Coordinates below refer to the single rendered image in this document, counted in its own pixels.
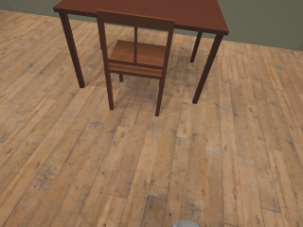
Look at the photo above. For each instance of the chair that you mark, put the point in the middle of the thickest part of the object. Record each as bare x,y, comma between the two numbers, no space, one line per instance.
133,58

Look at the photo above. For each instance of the table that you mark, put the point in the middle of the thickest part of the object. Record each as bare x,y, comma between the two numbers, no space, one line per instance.
203,16

